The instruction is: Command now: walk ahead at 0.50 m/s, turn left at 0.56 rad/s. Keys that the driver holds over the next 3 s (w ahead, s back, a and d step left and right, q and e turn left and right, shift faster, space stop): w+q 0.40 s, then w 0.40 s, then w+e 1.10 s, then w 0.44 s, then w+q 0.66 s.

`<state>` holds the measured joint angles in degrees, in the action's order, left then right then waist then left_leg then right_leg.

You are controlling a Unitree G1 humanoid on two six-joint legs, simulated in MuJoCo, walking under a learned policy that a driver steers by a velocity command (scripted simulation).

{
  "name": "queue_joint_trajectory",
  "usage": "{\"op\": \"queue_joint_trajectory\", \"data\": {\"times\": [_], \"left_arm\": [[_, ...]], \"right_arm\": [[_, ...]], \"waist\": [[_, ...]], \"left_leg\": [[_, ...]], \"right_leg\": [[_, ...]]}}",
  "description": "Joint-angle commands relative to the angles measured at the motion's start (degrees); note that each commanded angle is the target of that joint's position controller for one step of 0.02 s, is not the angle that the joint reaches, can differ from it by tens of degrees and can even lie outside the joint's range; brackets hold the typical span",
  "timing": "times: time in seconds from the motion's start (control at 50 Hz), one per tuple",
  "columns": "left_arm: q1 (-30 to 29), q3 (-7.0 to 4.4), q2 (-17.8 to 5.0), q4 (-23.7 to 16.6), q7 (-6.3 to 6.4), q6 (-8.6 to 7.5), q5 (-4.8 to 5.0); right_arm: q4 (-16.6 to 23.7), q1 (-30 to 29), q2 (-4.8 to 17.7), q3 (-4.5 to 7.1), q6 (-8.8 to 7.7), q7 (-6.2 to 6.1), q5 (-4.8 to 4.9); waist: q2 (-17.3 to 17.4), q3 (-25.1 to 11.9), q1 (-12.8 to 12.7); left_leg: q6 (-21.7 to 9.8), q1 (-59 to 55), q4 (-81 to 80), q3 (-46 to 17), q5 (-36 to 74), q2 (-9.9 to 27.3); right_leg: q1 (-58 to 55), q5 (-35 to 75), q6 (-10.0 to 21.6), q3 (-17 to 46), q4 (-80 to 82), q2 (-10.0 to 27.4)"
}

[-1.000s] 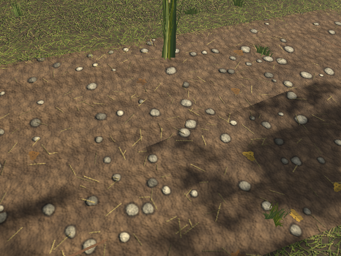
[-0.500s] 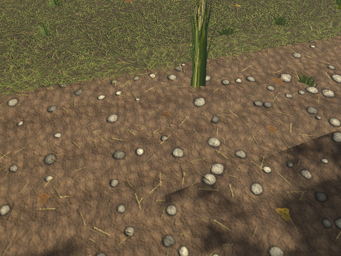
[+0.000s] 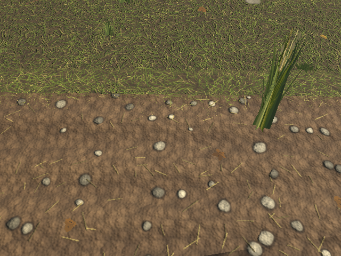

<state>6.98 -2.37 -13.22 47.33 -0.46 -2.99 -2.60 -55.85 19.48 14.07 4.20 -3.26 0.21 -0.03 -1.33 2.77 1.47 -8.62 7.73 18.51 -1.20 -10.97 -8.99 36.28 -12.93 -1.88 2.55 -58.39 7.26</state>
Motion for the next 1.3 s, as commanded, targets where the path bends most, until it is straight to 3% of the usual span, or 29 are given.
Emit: {"op": "queue_joint_trajectory", "data": {"times": [0.02,0.12,0.18,0.22,0.26,0.28,0.3,0.32,0.34,0.36,0.4,0.5,0.6,0.68,0.72,0.76,0.78,0.8,0.82,0.84,0.86,0.88,0.9,0.92,0.98,1.1,1.2,1.26,1.3], "left_arm": [[-2.07,-0.63,-3.90,-4.19,-0.28,0.73,0.07],[-11.43,0.11,-4.28,-8.33,-0.76,0.42,0.58],[-14.09,0.40,-5.18,-10.49,-0.90,-0.38,1.01],[-8.96,0.02,-6.79,-9.78,-0.63,-0.99,1.27],[5.17,-1.34,-9.95,-5.88,0.53,-2.04,1.28],[13.96,-2.27,-13.64,-5.32,1.57,-2.57,-0.06],[14.73,-3.36,-18.69,-5.94,1.80,-1.96,-1.48],[11.81,-3.21,-15.39,-6.21,1.39,-1.04,-0.29],[7.65,-1.96,-9.82,-7.08,1.24,-0.83,0.30],[5.48,-1.18,-6.76,-6.87,1.02,-0.95,0.41],[6.39,-0.83,-6.03,-5.41,1.16,-1.51,0.56],[11.08,-1.24,-6.93,-2.24,-0.06,-3.89,1.48],[13.27,-1.28,-7.36,-0.16,-0.49,-3.55,1.75],[17.76,-1.75,-9.50,2.26,-0.37,-2.77,1.82],[18.70,-1.96,-10.47,3.29,-0.20,-1.96,1.76],[19.01,-1.65,-10.07,4.10,-0.04,-1.20,2.15],[18.59,-0.92,-8.23,2.94,0.01,-1.24,2.25],[20.93,0.54,-2.48,-0.66,-0.65,-1.49,3.42],[18.90,-1.02,-7.58,-0.04,0.01,-0.99,2.12],[15.89,-1.38,-7.83,-0.60,0.02,-0.77,2.14],[14.96,-0.93,-6.27,-0.33,-0.29,-0.94,2.55],[15.23,-1.02,-5.62,0.47,-0.45,-0.49,2.49],[16.43,-1.07,-5.25,1.23,-0.71,0.34,1.57],[17.50,-1.10,-4.64,2.06,-1.11,1.07,1.09],[14.17,-1.46,-3.87,1.23,-1.89,2.03,1.11],[2.89,-0.95,-2.60,-2.40,-2.52,2.05,0.89],[-5.18,-0.12,-2.20,-6.23,-3.42,1.79,0.52],[-2.68,-0.64,-3.33,-6.42,-3.00,1.88,0.43],[6.65,-1.87,-5.41,-4.17,-2.35,1.48,0.29]], "right_arm": [[3.37,2.82,7.84,1.48,-0.79,-0.08,0.12],[3.87,7.96,8.54,1.61,-0.25,-0.52,-0.38],[4.73,8.40,9.55,1.83,-0.13,-1.05,-0.97],[6.14,4.98,10.87,2.16,-0.29,-1.39,-1.09],[7.29,1.77,11.94,2.38,-0.97,-0.57,-0.71],[8.92,2.11,8.54,1.44,-1.50,0.06,0.03],[10.80,8.59,2.59,0.31,-1.25,-0.08,2.04],[9.85,9.42,7.73,0.75,-0.48,-0.54,-0.07],[9.46,5.86,8.44,0.99,0.07,-0.33,-0.90],[9.82,2.77,7.55,0.76,0.28,0.19,-1.11],[10.49,1.46,6.43,0.69,1.43,1.38,-2.02],[12.98,-3.53,4.03,-0.26,2.49,2.78,-2.30],[16.27,-14.23,2.32,-1.97,1.70,3.60,-2.20],[18.04,-19.53,3.03,-2.53,1.22,3.45,-2.21],[18.02,-18.88,3.78,-2.36,0.84,2.92,-2.49],[14.21,-8.11,4.88,-1.53,-0.17,2.08,-3.27],[11.42,1.54,7.99,-0.41,-0.67,1.34,-4.23],[11.04,7.37,14.84,1.25,-0.63,0.46,-4.66],[10.74,7.03,14.72,1.63,0.02,0.06,-1.85],[10.97,2.60,12.05,0.87,0.02,-0.05,-1.38],[11.08,-0.86,8.21,-0.14,-0.43,0.13,-1.43],[11.06,-3.20,5.92,-0.78,-0.87,0.19,-1.37],[10.69,-4.55,4.42,-1.24,-1.27,0.05,-1.09],[10.47,-4.55,4.12,-1.34,-1.77,-0.05,-1.20],[8.82,-2.35,5.21,-0.87,-3.08,-0.19,-0.92],[6.54,0.89,4.94,-0.93,-3.29,-0.60,-0.95],[4.05,5.18,6.52,-0.62,-2.65,-1.43,-1.15],[3.60,4.50,8.59,-0.24,-1.88,-1.95,-1.39],[3.79,3.70,10.40,0.26,-0.81,-2.10,-1.56]], "waist": [[3.67,-0.05,0.12],[5.18,-0.37,3.88],[6.00,-0.17,4.13],[6.73,-1.14,0.74],[4.06,-8.05,-6.05],[-0.61,-16.00,-9.13],[-14.53,-22.45,-5.24],[-10.72,-20.15,-3.28],[-3.64,-11.13,-2.58],[-0.04,-6.00,-2.35],[-4.19,-3.04,-1.18],[-4.15,-2.47,-0.78],[-3.99,-0.11,-2.35],[-4.36,0.56,-3.85],[-4.65,0.18,-3.24],[-2.15,-5.58,1.74],[1.10,-12.16,5.40],[14.90,-19.30,5.65],[11.89,-19.20,5.70],[7.69,-11.32,3.59],[5.69,-6.65,1.67],[5.51,-3.93,-0.11],[6.95,-2.38,-1.72],[7.38,-2.37,-2.24],[5.72,-0.78,-2.84],[4.83,2.26,-1.06],[4.73,3.78,1.21],[6.35,0.86,-0.73],[6.91,-5.19,-4.90]], "left_leg": [[-5.69,0.39,-6.54,-13.47,22.57,14.13],[-4.57,-7.75,-3.47,-16.22,24.94,14.54],[-4.08,-10.63,-0.57,-18.68,27.77,15.98],[-1.82,-7.94,2.66,-19.16,31.67,16.01],[0.84,-2.99,17.61,-16.62,38.09,11.89],[1.96,4.53,32.33,-13.81,24.13,8.38],[3.79,22.20,48.53,-6.85,-18.94,-0.55],[3.17,27.79,55.24,-6.45,-19.27,3.87],[3.47,28.69,55.60,-5.63,-13.47,6.83],[3.99,27.78,52.96,-4.78,-9.60,8.81],[4.92,25.34,49.80,-3.80,-7.76,11.07],[5.77,28.91,44.67,-4.11,-2.75,11.08],[6.88,26.16,26.03,0.69,6.72,11.47],[5.45,21.69,17.13,4.68,4.39,11.22],[3.85,18.92,14.01,5.76,0.18,9.93],[1.63,4.01,7.29,6.96,1.14,6.75],[-0.46,-10.05,7.22,0.18,-1.45,12.73],[-6.95,-27.04,3.10,-26.30,-6.48,30.55],[-8.29,-24.19,-1.87,-35.10,-1.91,33.43],[-6.83,-18.12,-1.49,-24.96,1.14,30.78],[-4.82,-10.73,-3.46,-18.15,4.22,27.98],[-2.33,-5.66,-5.80,-13.04,4.82,25.46],[-0.70,-1.77,-7.71,-9.38,5.56,23.47],[-0.37,-0.21,-8.95,-7.09,7.17,22.82],[-0.61,-0.46,-11.61,-2.10,11.24,22.57],[-0.16,-4.01,-11.93,6.64,16.80,21.56],[0.85,-10.98,-8.75,11.20,26.32,23.45],[2.12,-15.10,0.79,14.13,49.75,24.06],[2.48,-14.31,17.09,15.03,57.08,24.04]], "right_leg": [[2.14,6.92,-1.44,-3.22,6.83,-1.64],[4.63,11.27,-0.75,-2.78,16.89,-4.10],[2.06,9.88,0.60,-2.18,22.77,-5.69],[-8.03,6.96,2.19,-1.73,27.74,-7.13],[-28.07,6.77,4.61,-2.29,32.49,-8.33],[-41.88,-2.57,7.09,8.05,33.66,2.47],[-55.04,-5.23,12.93,33.64,38.38,18.63],[-50.27,-11.94,14.74,41.78,41.08,18.65],[-41.69,-13.39,13.55,32.37,42.33,16.11],[-35.16,-7.93,12.21,23.23,43.74,12.69],[-29.19,2.00,10.09,12.34,46.02,8.52],[-28.99,14.46,12.20,3.76,49.26,7.74],[-27.89,16.52,11.11,-4.47,50.88,4.72],[-31.97,20.41,10.67,-4.48,48.99,6.85],[-35.26,27.16,10.35,-4.50,45.13,7.89],[-34.56,38.27,8.71,-7.97,30.24,5.14],[-26.36,28.04,7.31,-9.63,17.64,2.81],[-5.52,-2.14,4.32,-12.26,-3.39,-5.59],[1.07,-16.52,4.85,-4.31,-11.96,-7.71],[3.50,-13.20,5.64,-0.67,-13.58,-5.01],[1.87,-9.36,5.79,-0.21,-10.45,-3.27],[-0.75,-7.25,5.66,-0.21,-7.09,-2.13],[-3.31,-5.60,5.11,-0.09,-5.31,-1.57],[-4.98,-3.85,4.73,-0.34,-5.50,-1.99],[-1.34,1.48,4.04,-0.13,-4.66,-1.85],[4.04,12.22,3.41,-2.44,7.93,-2.13],[1.75,11.09,6.34,-8.20,19.72,-3.74],[-5.00,3.30,9.78,-11.85,22.19,-8.27],[-16.07,-1.82,12.74,-12.43,24.57,-12.40]]}}
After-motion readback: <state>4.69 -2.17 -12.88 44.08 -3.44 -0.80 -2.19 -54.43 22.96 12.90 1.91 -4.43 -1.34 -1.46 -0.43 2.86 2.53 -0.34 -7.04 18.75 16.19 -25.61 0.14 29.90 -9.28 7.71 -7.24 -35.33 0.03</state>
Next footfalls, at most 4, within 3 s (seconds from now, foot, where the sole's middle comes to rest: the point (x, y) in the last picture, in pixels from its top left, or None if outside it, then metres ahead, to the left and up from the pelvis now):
0.28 right None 0.35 -0.13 -0.78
0.78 left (129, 247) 0.51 0.16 -0.78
1.32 right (157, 173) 0.83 0.05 -0.78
1.84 left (127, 119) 1.15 0.21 -0.78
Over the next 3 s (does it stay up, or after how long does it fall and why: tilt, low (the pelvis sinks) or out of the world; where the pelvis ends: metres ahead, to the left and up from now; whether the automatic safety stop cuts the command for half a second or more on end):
stays up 1.54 -0.02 -0.02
